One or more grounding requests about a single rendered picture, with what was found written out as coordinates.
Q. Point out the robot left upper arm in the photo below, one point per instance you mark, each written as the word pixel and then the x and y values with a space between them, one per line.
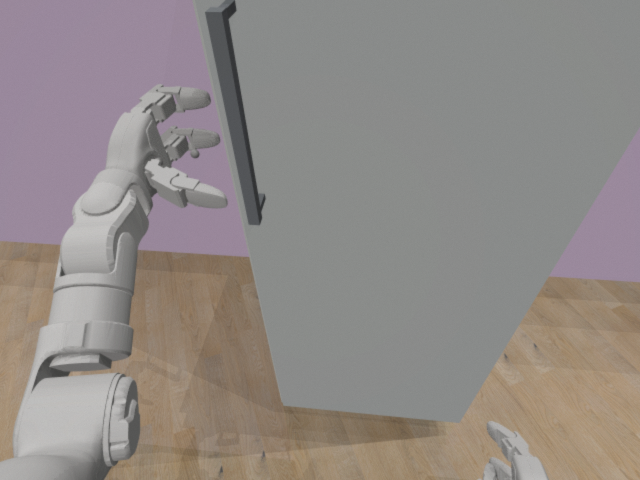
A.
pixel 76 428

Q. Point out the handle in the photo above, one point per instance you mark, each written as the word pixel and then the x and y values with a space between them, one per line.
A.
pixel 221 40

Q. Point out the robot left hand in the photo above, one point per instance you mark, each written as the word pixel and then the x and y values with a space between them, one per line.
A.
pixel 135 143

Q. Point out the robot right hand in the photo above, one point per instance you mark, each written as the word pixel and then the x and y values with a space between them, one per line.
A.
pixel 523 465

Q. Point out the fridge door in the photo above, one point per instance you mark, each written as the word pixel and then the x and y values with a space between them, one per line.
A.
pixel 425 164

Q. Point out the robot left forearm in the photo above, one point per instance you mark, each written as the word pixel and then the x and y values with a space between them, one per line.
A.
pixel 88 326

